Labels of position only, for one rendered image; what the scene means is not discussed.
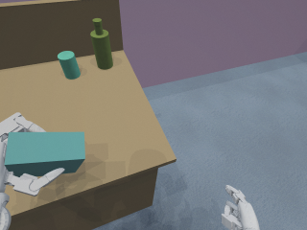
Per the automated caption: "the right robot hand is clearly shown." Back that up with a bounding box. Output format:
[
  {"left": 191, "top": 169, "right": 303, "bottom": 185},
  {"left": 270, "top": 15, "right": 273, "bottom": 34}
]
[{"left": 222, "top": 185, "right": 260, "bottom": 230}]

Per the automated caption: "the robot left forearm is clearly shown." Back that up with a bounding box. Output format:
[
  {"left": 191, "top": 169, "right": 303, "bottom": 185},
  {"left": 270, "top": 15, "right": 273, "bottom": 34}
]
[{"left": 0, "top": 193, "right": 12, "bottom": 230}]

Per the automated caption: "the sponge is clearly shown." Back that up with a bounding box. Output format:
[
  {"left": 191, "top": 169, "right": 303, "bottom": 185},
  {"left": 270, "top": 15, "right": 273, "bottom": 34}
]
[{"left": 4, "top": 131, "right": 85, "bottom": 177}]

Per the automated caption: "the left robot hand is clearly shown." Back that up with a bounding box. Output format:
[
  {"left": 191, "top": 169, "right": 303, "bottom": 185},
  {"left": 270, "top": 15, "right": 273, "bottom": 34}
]
[{"left": 0, "top": 112, "right": 65, "bottom": 196}]

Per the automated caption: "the table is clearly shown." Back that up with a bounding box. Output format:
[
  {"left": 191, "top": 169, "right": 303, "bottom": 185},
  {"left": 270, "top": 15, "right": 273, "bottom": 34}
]
[{"left": 0, "top": 0, "right": 177, "bottom": 230}]

